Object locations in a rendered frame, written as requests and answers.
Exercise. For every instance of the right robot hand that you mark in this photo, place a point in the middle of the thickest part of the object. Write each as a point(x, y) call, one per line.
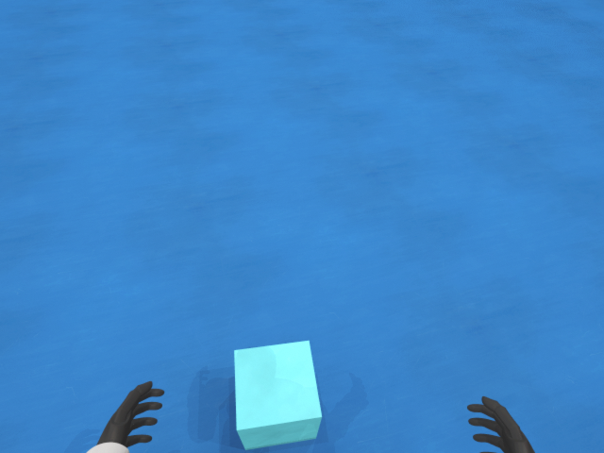
point(511, 440)

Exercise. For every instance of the carton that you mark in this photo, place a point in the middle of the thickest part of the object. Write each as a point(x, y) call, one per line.
point(277, 400)

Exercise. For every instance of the left robot hand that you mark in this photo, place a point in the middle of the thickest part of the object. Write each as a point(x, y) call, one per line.
point(122, 423)

